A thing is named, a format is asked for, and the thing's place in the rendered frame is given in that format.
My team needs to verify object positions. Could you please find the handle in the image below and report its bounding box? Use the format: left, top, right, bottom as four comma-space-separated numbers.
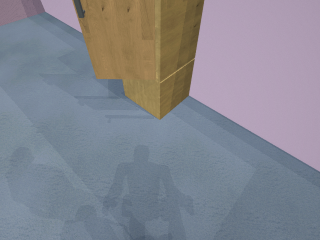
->
73, 0, 85, 18

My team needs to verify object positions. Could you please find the cupboard door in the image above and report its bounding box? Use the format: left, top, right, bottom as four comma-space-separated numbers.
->
72, 0, 156, 80

